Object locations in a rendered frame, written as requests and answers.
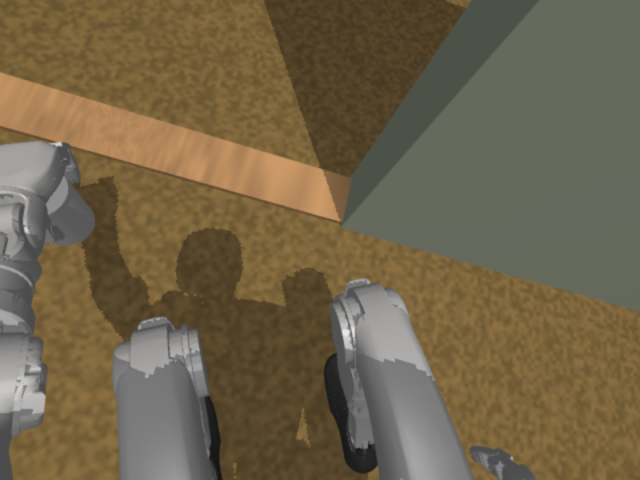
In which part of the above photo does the left robot hand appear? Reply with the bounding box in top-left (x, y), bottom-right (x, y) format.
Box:
top-left (0, 141), bottom-right (81, 244)

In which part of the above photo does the can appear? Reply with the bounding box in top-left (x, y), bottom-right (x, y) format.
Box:
top-left (46, 176), bottom-right (95, 246)

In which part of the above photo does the left robot arm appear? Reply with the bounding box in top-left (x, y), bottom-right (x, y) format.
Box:
top-left (0, 187), bottom-right (48, 480)

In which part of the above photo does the right robot hand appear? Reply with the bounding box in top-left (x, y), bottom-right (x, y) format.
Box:
top-left (469, 446), bottom-right (538, 480)

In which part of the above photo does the right robot foot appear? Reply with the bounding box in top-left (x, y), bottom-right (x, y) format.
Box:
top-left (324, 353), bottom-right (378, 473)

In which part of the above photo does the left robot foot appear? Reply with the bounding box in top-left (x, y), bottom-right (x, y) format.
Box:
top-left (204, 396), bottom-right (222, 480)

